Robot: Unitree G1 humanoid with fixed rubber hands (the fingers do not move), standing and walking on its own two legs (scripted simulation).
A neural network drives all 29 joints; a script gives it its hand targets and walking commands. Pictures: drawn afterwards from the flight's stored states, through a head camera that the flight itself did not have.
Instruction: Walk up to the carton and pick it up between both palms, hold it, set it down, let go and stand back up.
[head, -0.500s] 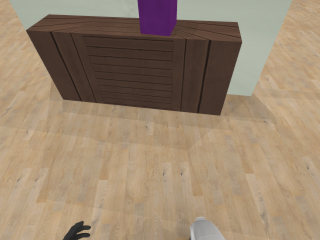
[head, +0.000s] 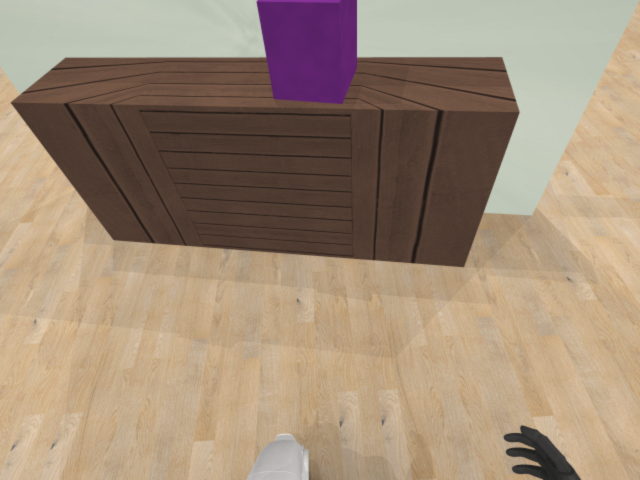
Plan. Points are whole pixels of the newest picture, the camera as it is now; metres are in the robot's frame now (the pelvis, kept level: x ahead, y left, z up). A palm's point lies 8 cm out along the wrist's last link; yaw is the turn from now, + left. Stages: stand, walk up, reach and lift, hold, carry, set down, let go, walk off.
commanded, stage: walk up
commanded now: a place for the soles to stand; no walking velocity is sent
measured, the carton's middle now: (313, 38) +1.15 +0.14 +0.03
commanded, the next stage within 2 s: none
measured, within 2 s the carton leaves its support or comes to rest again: neither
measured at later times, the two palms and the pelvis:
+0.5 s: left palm (200, 295) +0.40 +0.28 -0.08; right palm out of the picture +0.12 -0.20 -0.12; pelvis +0.21 +0.06 +0.00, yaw -10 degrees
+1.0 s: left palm (153, 278) +0.47 +0.41 -0.13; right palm (444, 274) +0.48 -0.14 -0.11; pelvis +0.41 +0.14 -0.02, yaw -8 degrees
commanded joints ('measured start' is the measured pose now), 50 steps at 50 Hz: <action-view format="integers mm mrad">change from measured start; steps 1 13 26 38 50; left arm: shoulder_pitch -30 5 70 -90 -124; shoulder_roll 192 80 128 183 148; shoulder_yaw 56 33 72 43 19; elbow -99 -156 -167 -130 -190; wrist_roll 5 -8 3 9 -5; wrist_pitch -16 46 8 -16 47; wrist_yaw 0 -21 13 34 19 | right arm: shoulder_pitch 36 144 217 180 296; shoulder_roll -66 -141 -121 -75 -257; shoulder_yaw -42 -36 4 -24 -93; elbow -79 12 65 -8 -3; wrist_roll -5 10 18 7 28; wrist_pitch -26 -42 2 32 -9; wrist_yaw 1 -63 -39 9 -51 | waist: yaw -44 -88 28 -46 -178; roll -184 62 -145 -243 94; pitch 10 7 -58 27 -17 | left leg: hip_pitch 196 283 70 12 505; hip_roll -24 189 48 -3 258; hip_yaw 16 -196 136 -43 -660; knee -94 -552 -48 142 -552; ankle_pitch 43 -286 -150 -140 -463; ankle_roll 28 240 100 -35 281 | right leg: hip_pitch -158 -424 201 -84 -605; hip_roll -254 -92 -93 -307 -102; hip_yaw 220 45 86 131 30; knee -199 595 1 -225 804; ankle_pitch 94 -29 -3 207 -176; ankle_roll -189 22 -94 -241 -10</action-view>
